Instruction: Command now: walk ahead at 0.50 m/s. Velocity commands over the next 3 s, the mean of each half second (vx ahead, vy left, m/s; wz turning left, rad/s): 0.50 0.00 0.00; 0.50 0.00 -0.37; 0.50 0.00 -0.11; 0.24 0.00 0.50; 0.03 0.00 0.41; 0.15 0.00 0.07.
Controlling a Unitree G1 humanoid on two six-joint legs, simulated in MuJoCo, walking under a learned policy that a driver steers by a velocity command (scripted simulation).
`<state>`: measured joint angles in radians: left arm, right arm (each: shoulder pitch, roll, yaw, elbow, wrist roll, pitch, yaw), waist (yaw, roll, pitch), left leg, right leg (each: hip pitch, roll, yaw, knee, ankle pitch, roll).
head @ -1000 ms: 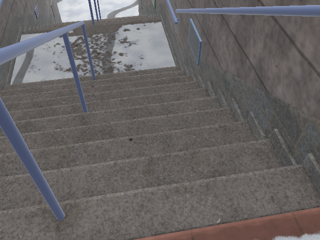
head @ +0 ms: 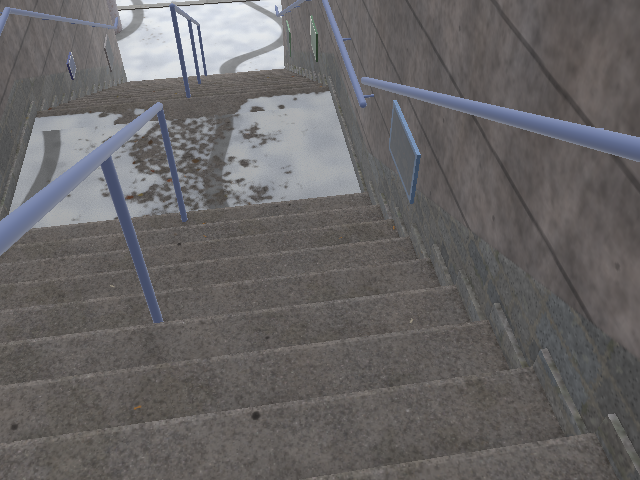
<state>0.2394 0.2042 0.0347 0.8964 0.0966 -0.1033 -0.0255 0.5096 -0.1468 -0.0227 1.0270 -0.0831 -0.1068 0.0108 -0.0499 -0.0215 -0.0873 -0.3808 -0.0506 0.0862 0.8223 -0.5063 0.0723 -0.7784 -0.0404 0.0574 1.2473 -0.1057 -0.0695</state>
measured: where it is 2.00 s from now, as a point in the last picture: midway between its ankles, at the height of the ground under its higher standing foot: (317, 442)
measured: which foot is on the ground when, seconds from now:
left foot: down 0.00-0.22, up 0.24-0.72, down 0.74-1.00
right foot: up 0.00-0.22, down 0.24-0.74, up 0.76-1.00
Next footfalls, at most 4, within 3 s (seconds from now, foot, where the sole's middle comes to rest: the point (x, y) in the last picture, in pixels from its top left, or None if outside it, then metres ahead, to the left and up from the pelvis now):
0.24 right None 0.24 -0.10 -0.91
0.74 left None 0.49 0.18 -1.08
1.26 right None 0.62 -0.09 -1.08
1.64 left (281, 437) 0.88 0.11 -1.25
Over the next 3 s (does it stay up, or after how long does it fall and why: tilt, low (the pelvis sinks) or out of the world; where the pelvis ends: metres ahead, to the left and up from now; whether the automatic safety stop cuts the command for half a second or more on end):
stays up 0.91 0.03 -0.50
